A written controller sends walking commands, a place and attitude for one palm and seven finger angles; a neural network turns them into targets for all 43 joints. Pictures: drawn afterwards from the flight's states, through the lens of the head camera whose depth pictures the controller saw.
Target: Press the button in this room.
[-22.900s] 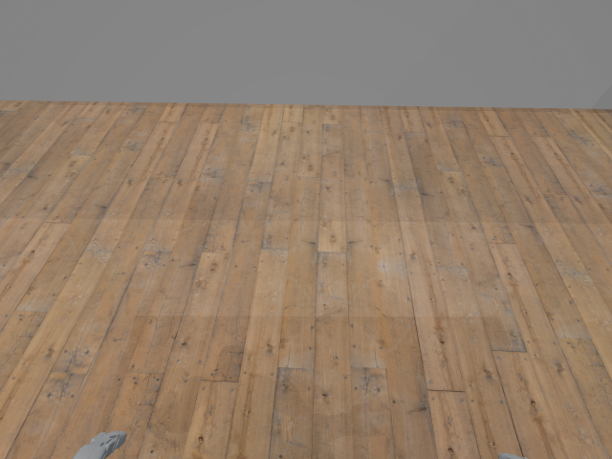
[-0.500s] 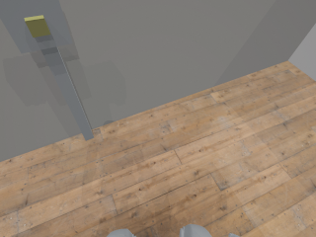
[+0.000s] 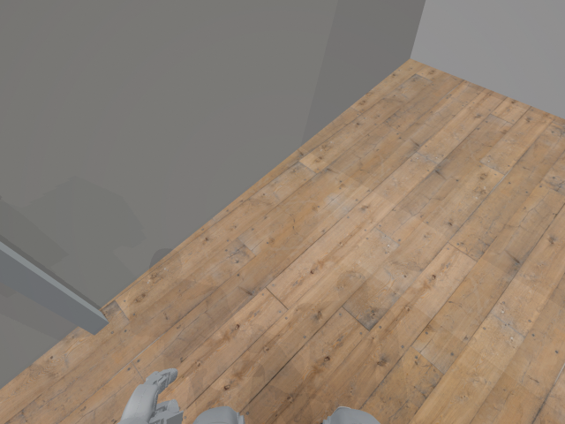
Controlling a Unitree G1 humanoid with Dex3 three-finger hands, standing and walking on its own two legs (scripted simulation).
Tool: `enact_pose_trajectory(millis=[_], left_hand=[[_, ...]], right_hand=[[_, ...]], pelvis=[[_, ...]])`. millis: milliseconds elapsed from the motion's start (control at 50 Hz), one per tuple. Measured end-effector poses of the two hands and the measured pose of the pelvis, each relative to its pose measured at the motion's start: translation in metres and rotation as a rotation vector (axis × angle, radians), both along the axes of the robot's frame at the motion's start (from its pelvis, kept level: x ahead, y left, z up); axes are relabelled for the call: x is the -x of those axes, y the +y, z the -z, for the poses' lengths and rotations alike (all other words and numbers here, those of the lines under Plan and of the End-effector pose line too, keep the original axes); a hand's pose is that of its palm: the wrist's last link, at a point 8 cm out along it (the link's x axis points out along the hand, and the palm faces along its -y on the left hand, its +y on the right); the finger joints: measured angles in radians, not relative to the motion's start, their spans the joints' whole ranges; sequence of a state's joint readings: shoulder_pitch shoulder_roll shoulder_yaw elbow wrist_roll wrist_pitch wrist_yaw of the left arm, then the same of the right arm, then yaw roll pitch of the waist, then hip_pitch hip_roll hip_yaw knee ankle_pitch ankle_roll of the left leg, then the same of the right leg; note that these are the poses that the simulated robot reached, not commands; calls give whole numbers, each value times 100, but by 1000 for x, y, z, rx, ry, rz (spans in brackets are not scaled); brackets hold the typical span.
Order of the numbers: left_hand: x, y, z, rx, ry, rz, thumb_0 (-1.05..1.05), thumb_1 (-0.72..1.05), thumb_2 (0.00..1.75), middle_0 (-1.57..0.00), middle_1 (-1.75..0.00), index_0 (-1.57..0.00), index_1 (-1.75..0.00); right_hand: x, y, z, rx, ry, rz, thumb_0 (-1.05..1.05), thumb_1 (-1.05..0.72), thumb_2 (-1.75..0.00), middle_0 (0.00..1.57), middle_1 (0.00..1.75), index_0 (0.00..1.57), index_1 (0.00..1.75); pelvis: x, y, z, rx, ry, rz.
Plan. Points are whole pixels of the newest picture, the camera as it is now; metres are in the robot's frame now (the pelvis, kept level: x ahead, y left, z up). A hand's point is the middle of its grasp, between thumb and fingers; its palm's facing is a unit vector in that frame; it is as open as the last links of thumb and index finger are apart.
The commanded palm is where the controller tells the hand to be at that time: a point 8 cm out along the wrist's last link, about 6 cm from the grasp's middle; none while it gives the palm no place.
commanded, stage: turn to face it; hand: left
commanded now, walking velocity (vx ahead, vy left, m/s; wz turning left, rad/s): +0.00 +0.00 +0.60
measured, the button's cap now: out of the picture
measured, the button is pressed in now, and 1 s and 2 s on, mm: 0 0 0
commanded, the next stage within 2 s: take the last steps up to it in 1.20 s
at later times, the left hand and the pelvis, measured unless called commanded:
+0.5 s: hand out of the picture -0.01 +0.24 -0.17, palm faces +0.30 -0.93 -0.23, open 7.4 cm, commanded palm none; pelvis +0.00 +0.03 +0.01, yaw +15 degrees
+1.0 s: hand out of the picture -0.03 +0.17 -0.13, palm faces +0.51 -0.81 -0.28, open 7.4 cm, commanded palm none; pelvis -0.02 -0.05 +0.01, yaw +33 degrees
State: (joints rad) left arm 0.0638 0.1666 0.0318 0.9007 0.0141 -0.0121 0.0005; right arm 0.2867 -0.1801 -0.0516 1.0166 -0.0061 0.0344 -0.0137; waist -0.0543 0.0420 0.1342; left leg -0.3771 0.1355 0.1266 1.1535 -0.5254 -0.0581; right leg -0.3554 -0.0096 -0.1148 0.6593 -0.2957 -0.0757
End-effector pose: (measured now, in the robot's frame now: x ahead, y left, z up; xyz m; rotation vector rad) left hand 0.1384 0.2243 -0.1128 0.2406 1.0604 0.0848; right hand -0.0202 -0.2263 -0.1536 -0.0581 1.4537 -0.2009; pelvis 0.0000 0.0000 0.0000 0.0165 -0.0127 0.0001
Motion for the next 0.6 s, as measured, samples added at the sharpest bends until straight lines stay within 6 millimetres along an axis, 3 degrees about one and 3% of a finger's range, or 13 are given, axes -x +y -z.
enact_pose_trajectory(millis=[100,160,260,380,480,600], left_hand=[[21,-11,-6,8,51,-49,0,91,90,-21,-30,-20,-30],[31,-6,-7,13,44,-100,-1,92,90,-21,-30,-20,-30],[58,10,2,28,53,-199,-1,92,90,-21,-30,-20,-30],[113,41,28,48,127,-329,0,91,90,-21,-30,-20,-30],[159,61,28,41,231,-407,0,91,90,-20,-30,-20,-30],[177,70,10,20,220,-463,0,91,90,-20,-30,-19,-30]], right_hand=[[-49,-5,-9,-4,-102,-41,1,-91,-90,20,30,20,30],[-70,-4,-13,-6,-132,-82,1,-91,-90,20,30,20,30],[-96,-2,-20,20,-137,-174,1,-91,-90,20,30,20,30],[-128,11,-27,78,-175,-300,1,-91,-90,20,30,20,30],[-138,25,-39,98,-196,-373,1,-91,-90,20,30,20,30],[-141,32,-47,87,-188,-429,1,-90,-90,20,30,20,30]], pelvis=[[-11,-6,-11,0,-8,-21],[-15,-7,-13,6,-12,-56],[-14,-2,-11,16,-14,-122],[-6,16,0,41,-2,-215],[2,25,-6,38,7,-258],[7,24,-18,54,16,-314]])
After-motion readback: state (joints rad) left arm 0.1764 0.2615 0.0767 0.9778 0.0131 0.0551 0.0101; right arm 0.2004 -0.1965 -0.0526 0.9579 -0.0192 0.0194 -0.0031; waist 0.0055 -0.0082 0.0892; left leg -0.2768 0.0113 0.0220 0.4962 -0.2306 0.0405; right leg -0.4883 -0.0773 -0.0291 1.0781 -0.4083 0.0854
